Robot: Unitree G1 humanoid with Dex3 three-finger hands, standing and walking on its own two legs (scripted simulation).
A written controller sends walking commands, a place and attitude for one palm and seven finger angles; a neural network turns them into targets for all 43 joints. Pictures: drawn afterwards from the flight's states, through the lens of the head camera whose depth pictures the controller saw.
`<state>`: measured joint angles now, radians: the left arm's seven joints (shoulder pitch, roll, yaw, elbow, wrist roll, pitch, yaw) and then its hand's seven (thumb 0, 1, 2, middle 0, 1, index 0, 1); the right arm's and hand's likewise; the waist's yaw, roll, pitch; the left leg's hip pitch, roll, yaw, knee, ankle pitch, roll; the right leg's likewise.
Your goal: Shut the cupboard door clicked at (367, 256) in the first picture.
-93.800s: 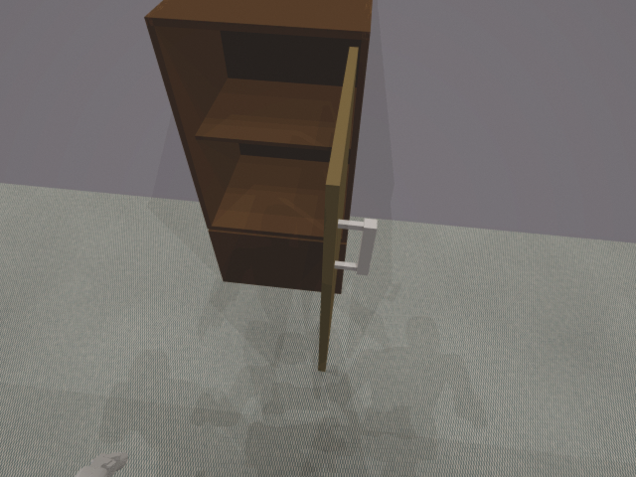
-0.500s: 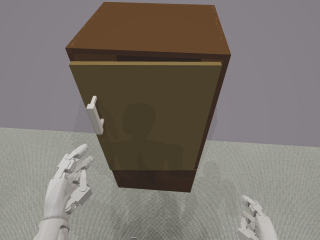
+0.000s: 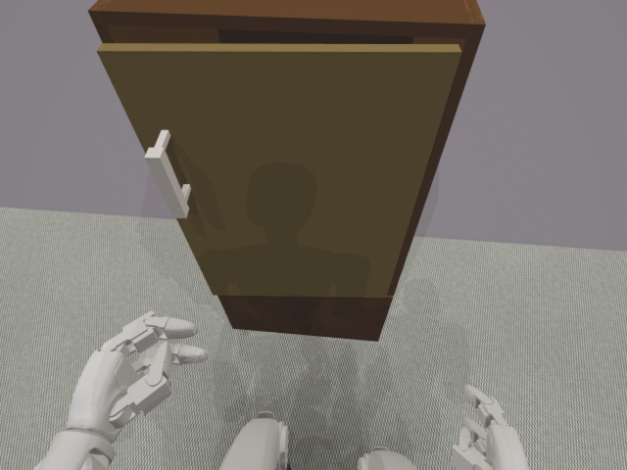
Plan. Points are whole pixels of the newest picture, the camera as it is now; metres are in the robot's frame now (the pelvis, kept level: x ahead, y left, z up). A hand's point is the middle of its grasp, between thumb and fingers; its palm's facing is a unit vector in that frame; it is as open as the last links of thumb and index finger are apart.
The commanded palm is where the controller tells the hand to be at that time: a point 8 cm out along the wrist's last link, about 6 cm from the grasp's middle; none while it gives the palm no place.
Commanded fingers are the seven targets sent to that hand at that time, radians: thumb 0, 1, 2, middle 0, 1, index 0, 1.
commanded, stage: raise the hand and make a fist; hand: left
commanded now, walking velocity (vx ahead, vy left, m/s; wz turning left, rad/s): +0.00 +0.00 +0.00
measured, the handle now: (172, 175) +0.49 +0.24 +0.08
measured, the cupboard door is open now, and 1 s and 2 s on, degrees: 4 4 4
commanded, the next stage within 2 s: bring the fist close to the handle in 1.16 s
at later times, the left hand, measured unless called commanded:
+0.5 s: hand (95, 379) +0.20 +0.23 +0.09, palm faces +0.11 -0.99 -0.04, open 3.1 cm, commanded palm +0.18 +0.27 +0.08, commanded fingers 0.00 0.90 0.90 -1.30 -1.50 -1.30 -1.50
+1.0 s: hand (138, 372) +0.21 +0.20 +0.07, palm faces +0.01 -1.00 -0.02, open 3.1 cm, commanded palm +0.20 +0.26 +0.08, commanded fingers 0.00 0.90 0.90 -1.30 -1.50 -1.30 -1.50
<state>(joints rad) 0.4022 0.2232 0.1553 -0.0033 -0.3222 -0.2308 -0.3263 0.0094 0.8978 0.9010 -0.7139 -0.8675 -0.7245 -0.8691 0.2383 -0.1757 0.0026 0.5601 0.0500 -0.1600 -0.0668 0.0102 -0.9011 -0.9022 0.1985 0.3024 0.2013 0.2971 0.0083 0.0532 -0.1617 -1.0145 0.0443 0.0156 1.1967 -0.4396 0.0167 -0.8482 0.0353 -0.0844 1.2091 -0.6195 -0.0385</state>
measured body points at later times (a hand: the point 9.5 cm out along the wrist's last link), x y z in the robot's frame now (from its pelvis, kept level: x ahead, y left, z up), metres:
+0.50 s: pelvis -0.01 +0.04 +0.01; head +0.03 +0.06 +0.46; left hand +0.19 +0.29 +0.09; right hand +0.19 -0.17 -0.04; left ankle +0.08 +0.11 -0.64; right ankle -0.01 -0.09 -0.64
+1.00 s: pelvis +0.00 +0.02 +0.02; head +0.04 +0.03 +0.47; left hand +0.21 +0.26 +0.07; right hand +0.17 -0.22 -0.05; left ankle +0.08 +0.11 -0.64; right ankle -0.01 -0.09 -0.64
